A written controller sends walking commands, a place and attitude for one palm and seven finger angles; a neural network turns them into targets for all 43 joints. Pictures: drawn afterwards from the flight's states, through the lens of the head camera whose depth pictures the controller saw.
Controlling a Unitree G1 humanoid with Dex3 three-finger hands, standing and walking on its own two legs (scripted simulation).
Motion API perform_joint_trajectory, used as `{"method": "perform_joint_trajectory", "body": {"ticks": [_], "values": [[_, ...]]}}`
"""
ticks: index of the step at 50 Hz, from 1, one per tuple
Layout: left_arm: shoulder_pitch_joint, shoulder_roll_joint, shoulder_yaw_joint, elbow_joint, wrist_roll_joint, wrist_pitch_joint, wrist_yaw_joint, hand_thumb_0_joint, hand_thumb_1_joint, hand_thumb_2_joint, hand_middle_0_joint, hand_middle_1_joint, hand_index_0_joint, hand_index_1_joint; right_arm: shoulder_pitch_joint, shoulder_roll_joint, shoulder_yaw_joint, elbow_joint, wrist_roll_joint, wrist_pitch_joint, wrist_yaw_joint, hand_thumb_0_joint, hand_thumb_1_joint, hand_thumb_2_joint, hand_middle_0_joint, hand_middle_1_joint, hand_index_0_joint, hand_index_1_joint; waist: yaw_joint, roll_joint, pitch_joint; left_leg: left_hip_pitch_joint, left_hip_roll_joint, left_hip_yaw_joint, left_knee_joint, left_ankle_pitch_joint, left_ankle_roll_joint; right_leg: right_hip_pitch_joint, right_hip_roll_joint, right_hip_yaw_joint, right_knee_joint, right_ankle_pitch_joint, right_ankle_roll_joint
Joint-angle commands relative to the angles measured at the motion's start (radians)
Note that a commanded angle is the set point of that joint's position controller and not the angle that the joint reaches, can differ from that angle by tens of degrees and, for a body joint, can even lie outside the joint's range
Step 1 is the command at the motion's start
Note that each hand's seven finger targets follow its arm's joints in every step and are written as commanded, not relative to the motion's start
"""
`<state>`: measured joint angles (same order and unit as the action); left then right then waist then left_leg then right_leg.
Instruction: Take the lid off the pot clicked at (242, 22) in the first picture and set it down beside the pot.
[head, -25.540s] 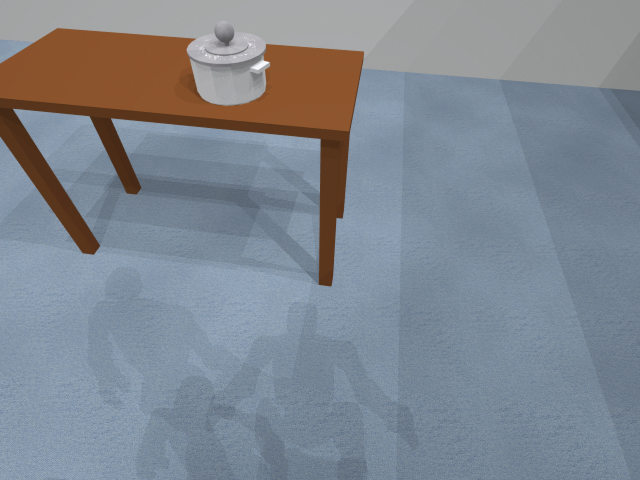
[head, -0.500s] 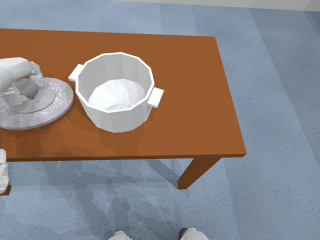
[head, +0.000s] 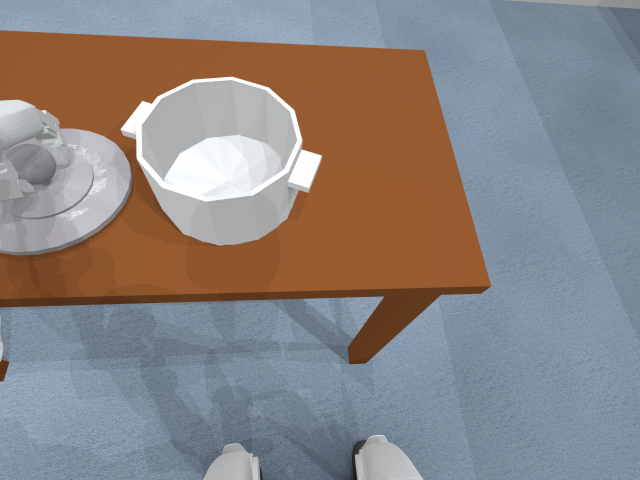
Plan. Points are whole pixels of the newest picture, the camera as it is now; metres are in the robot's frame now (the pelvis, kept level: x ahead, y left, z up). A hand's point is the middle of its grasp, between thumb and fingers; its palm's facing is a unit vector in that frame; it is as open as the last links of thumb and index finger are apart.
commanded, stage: open the fingers wide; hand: left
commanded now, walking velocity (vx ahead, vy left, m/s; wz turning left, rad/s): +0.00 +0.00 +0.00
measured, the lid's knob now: (31, 164) +0.50 +0.32 +0.04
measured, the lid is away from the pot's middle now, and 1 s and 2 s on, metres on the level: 0.23 0.24 0.24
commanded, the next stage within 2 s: raise the empty hand in 1.10 s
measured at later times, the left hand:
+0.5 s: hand (6, 198) +0.44 +0.32 +0.06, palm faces -0.50 -0.08 -0.86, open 8.4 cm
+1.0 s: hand (4, 194) +0.45 +0.33 +0.05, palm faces -0.50 -0.10 -0.86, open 10.9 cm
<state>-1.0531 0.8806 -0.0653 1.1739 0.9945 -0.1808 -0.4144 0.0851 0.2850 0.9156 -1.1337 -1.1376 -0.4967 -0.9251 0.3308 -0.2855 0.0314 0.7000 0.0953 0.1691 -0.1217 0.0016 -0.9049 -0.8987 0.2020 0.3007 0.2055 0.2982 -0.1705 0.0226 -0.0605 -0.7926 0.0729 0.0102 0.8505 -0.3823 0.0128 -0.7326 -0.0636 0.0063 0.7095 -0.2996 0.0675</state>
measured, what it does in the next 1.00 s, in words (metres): stands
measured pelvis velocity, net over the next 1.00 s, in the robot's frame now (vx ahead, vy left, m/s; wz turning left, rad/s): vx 0.00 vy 0.01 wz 0.01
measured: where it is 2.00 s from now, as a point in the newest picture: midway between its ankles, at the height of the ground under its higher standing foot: outside the picture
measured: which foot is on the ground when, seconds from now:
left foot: down 0.00-1.00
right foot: down 0.00-1.00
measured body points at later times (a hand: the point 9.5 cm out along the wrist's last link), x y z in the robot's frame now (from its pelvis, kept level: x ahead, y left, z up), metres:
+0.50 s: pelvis +0.00 +0.01 +0.01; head +0.10 +0.03 +0.45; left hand +0.47 +0.32 +0.11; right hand +0.04 -0.27 -0.10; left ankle +0.01 +0.11 -0.70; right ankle +0.02 -0.19 -0.70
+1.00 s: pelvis +0.00 +0.01 +0.01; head +0.11 +0.03 +0.44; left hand +0.48 +0.33 +0.10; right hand +0.01 -0.28 -0.10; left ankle +0.01 +0.11 -0.70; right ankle +0.02 -0.19 -0.70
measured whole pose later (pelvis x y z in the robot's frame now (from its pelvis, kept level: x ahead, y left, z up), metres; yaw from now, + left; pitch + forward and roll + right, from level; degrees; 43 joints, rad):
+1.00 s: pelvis +0.00 +0.01 +0.01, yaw +0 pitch +16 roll -3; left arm -0.90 0.82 0.02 1.08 1.00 -0.21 -0.34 0.00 0.14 0.41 -0.37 -1.03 -0.27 -0.97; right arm 0.33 -0.28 0.01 0.69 0.07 0.18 -0.10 0.00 -0.90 -0.90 0.20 0.30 0.21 0.30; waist -0.14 0.02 -0.06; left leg -0.72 0.06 0.02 0.79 -0.36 0.03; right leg -0.66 -0.08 0.01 0.64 -0.28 0.04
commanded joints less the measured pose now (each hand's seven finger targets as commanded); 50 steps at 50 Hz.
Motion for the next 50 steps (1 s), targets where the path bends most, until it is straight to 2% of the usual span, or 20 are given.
{"method": "perform_joint_trajectory", "body": {"ticks": [1,3,6,7,9,12,13,15,17,19,21,24,27,29,34,39,42,43,47,50], "values": [[-0.187,0.331,0.230,-0.326,-0.027,-0.046,0.050,0.000,0.598,1.056,-1.060,-1.129,-0.717,-0.998,0.126,-0.184,-0.088,-0.084,-0.027,0.009,0.011,0.000,-0.900,-0.900,0.200,0.300,0.200,0.300,0.061,0.144,-0.547,0.480,-0.074,0.003,-0.090,0.524,0.046,0.146,0.122,-0.109,-0.050,0.243,-0.106],[-0.275,0.271,0.180,-0.366,-0.029,-0.050,0.062,0.000,0.581,1.006,-1.017,-1.127,-0.692,-1.002,0.107,-0.177,-0.092,-0.072,-0.030,0.025,0.014,0.000,-0.900,-0.900,0.200,0.300,0.200,0.300,0.035,0.161,-0.500,0.483,-0.072,0.011,-0.096,0.515,0.053,0.123,0.119,-0.098,-0.078,0.243,-0.100],[-0.289,0.335,0.224,-0.366,-0.005,-0.038,0.102,0.000,0.555,0.930,-0.954,-1.121,-0.656,-1.007,0.118,-0.177,-0.092,-0.064,-0.027,0.023,0.010,0.000,-0.900,-0.900,0.200,0.300,0.200,0.300,0.034,0.184,-0.496,0.521,-0.071,-0.002,-0.118,0.487,0.051,0.120,0.119,-0.100,-0.094,0.206,-0.100],[-0.258,0.318,0.214,-0.315,-0.001,-0.031,0.108,0.000,0.546,0.905,-0.934,-1.119,-0.644,-1.008,0.113,-0.176,-0.089,-0.065,-0.025,0.019,0.009,0.000,-0.900,-0.900,0.200,0.300,0.200,0.300,0.031,0.167,-0.449,0.488,-0.077,0.002,-0.120,0.452,0.051,0.108,0.118,-0.100,-0.099,0.194,-0.100],[-0.286,0.291,0.192,-0.345,-0.004,-0.028,0.116,0.000,0.522,0.869,-0.893,-1.113,-0.621,-1.009,0.109,-0.177,-0.090,-0.059,-0.027,0.016,0.013,0.000,-0.900,-0.900,0.200,0.300,0.200,0.300,0.034,0.205,-0.447,0.521,-0.072,0.001,-0.135,0.463,0.047,0.097,0.114,-0.100,-0.105,0.183,-0.103],[-0.273,0.277,0.188,-0.349,-0.011,-0.021,0.119,0.000,0.479,0.829,-0.833,-1.103,-0.587,-1.009,0.104,-0.175,-0.091,-0.064,-0.029,0.013,0.018,0.000,-0.900,-0.900,0.200,0.300,0.200,0.300,0.038,0.160,-0.460,0.508,-0.077,0.003,-0.138,0.443,0.052,0.139,0.113,-0.095,-0.114,0.208,-0.102],[-0.280,0.285,0.199,-0.379,-0.016,-0.029,0.118,0.000,0.466,0.815,-0.813,-1.099,-0.576,-1.009,0.101,-0.176,-0.093,-0.066,-0.029,0.011,0.016,0.000,-0.900,-0.900,0.200,0.300,0.200,0.300,0.044,0.184,-0.484,0.541,-0.074,0.000,-0.137,0.501,0.051,0.144,0.109,-0.096,-0.112,0.234,-0.104],[-0.272,0.225,0.153,-0.350,-0.016,-0.024,0.112,0.000,0.438,0.785,-0.773,-1.092,-0.553,-1.008,0.098,-0.172,-0.093,-0.066,-0.030,0.011,0.017,0.000,-0.900,-0.900,0.200,0.300,0.200,0.300,0.030,0.171,-0.451,0.548,-0.073,-0.003,-0.138,0.491,0.047,0.108,0.112,-0.100,-0.119,0.208,-0.101],[-0.275,0.252,0.170,-0.324,-0.021,-0.021,0.113,0.000,0.411,0.756,-0.733,-1.084,-0.531,-1.007,0.097,-0.179,-0.091,-0.064,-0.027,0.009,0.014,0.000,-0.900,-0.900,0.200,0.300,0.200,0.300,0.029,0.115,-0.414,0.497,-0.074,0.003,-0.148,0.409,0.054,0.129,0.109,-0.097,-0.125,0.188,-0.098],[-0.281,0.275,0.186,-0.353,-0.016,-0.030,0.118,0.000,0.385,0.724,-0.693,-1.077,-0.509,-1.006,0.098,-0.179,-0.090,-0.071,-0.028,0.005,0.012,0.000,-0.900,-0.900,0.200,0.300,0.200,0.300,0.040,0.164,-0.462,0.524,-0.078,-0.001,-0.146,0.469,0.049,0.148,0.108,-0.093,-0.113,0.221,-0.103],[-0.257,0.236,0.175,-0.376,-0.017,-0.033,0.119,0.000,0.361,0.688,-0.653,-1.071,-0.486,-1.007,0.093,-0.171,-0.098,-0.075,-0.032,0.005,0.014,0.000,-0.900,-0.900,0.200,0.300,0.200,0.300,0.043,0.171,-0.485,0.574,-0.072,-0.006,-0.138,0.536,0.045,0.136,0.108,-0.097,-0.115,0.236,-0.101],[-0.245,0.242,0.183,-0.343,-0.025,-0.037,0.121,0.000,0.325,0.634,-0.592,-1.061,-0.452,-1.008,0.090,-0.177,-0.096,-0.074,-0.031,0.005,0.015,0.000,-0.900,-0.900,0.200,0.300,0.200,0.300,0.038,0.128,-0.437,0.540,-0.072,-0.007,-0.146,0.506,0.047,0.131,0.107,-0.099,-0.119,0.223,-0.100],[-0.261,0.197,0.136,-0.307,-0.023,-0.025,0.122,0.000,0.286,0.586,-0.532,-1.050,-0.418,-1.007,0.091,-0.177,-0.094,-0.072,-0.028,0.003,0.015,0.000,-0.900,-0.900,0.200,0.300,0.200,0.300,0.029,0.121,-0.391,0.502,-0.077,0.001,-0.154,0.423,0.049,0.114,0.107,-0.097,-0.126,0.184,-0.102],[-0.272,0.236,0.164,-0.337,-0.017,-0.031,0.125,0.000,0.260,0.553,-0.492,-1.043,-0.396,-1.006,0.098,-0.180,-0.097,-0.074,-0.030,0.002,0.014,0.000,-0.900,-0.900,0.200,0.300,0.200,0.300,0.036,0.144,-0.442,0.536,-0.077,-0.003,-0.150,0.459,0.047,0.127,0.106,-0.092,-0.120,0.197,-0.103],[-0.292,0.225,0.148,-0.331,-0.023,-0.032,0.123,0.000,0.197,0.470,-0.392,-1.025,-0.340,-1.005,0.107,-0.182,-0.095,-0.068,-0.030,-0.004,0.007,0.000,-0.900,-0.900,0.200,0.300,0.200,0.300,0.025,0.132,-0.443,0.525,-0.075,-0.001,-0.149,0.432,0.049,0.123,0.106,-0.092,-0.119,0.196,-0.101],[-0.287,0.270,0.182,-0.331,-0.016,-0.035,0.120,0.000,0.134,0.386,-0.292,-1.008,-0.283,-1.004,0.116,-0.186,-0.095,-0.065,-0.030,-0.005,0.006,0.000,-0.900,-0.900,0.200,0.300,0.200,0.300,0.034,0.139,-0.458,0.524,-0.075,-0.003,-0.140,0.476,0.049,0.140,0.107,-0.091,-0.113,0.226,-0.101],[-0.269,0.242,0.159,-0.297,-0.016,-0.030,0.115,0.000,0.120,0.372,-0.272,-1.003,-0.272,-1.003,0.114,-0.182,-0.093,-0.062,-0.028,-0.002,0.007,0.000,-0.900,-0.900,0.200,0.300,0.200,0.300,0.028,0.134,-0.432,0.501,-0.077,0.001,-0.140,0.444,0.048,0.126,0.109,-0.095,-0.116,0.207,-0.101],[-0.283,0.228,0.148,-0.329,-0.020,-0.035,0.113,0.000,0.119,0.375,-0.273,-1.002,-0.273,-1.002,0.114,-0.184,-0.096,-0.059,-0.030,-0.004,0.008,0.000,-0.900,-0.900,0.200,0.300,0.200,0.300,0.031,0.165,-0.443,0.532,-0.073,0.000,-0.141,0.479,0.046,0.113,0.107,-0.095,-0.115,0.213,-0.104],[-0.249,0.249,0.151,-0.241,-0.015,-0.024,0.107,0.000,0.110,0.393,-0.276,-0.996,-0.276,-0.996,0.117,-0.187,-0.088,-0.062,-0.024,0.000,0.010,0.000,-0.900,-0.900,0.200,0.300,0.200,0.300,0.025,0.091,-0.392,0.435,-0.084,0.012,-0.140,0.377,0.053,0.132,0.111,-0.089,-0.116,0.192,-0.100],[-0.274,0.296,0.183,-0.303,0.003,-0.036,0.113,0.000,0.105,0.404,-0.279,-0.992,-0.279,-0.992,0.126,-0.183,-0.091,-0.068,-0.029,0.001,0.009,0.000,-0.900,-0.900,0.200,0.300,0.200,0.300,0.039,0.163,-0.469,0.496,-0.083,0.005,-0.130,0.452,0.049,0.142,0.112,-0.088,-0.103,0.220,-0.106]]}}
